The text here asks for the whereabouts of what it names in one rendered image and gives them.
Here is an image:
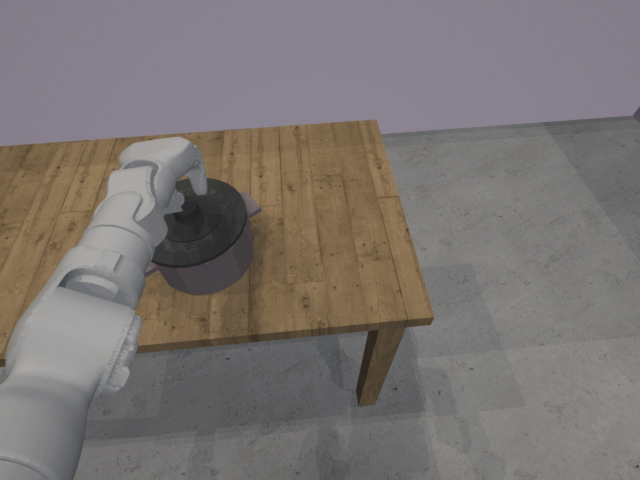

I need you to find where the left robot upper arm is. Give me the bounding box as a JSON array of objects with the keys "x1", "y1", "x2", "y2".
[{"x1": 0, "y1": 286, "x2": 143, "y2": 480}]

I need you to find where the table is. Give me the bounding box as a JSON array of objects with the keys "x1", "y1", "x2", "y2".
[{"x1": 0, "y1": 119, "x2": 434, "y2": 407}]

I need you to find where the robot left hand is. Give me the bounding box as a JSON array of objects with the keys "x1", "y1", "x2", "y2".
[{"x1": 119, "y1": 137, "x2": 208, "y2": 214}]

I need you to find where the pot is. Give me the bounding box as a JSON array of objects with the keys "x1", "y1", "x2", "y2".
[{"x1": 144, "y1": 191, "x2": 262, "y2": 295}]

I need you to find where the lid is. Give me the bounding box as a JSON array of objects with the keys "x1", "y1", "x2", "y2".
[{"x1": 151, "y1": 178, "x2": 247, "y2": 268}]

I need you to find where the knob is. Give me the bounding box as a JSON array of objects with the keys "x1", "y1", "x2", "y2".
[{"x1": 173, "y1": 195, "x2": 201, "y2": 223}]

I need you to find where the robot left forearm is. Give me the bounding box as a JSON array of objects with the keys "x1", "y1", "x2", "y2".
[{"x1": 5, "y1": 156, "x2": 176, "y2": 376}]

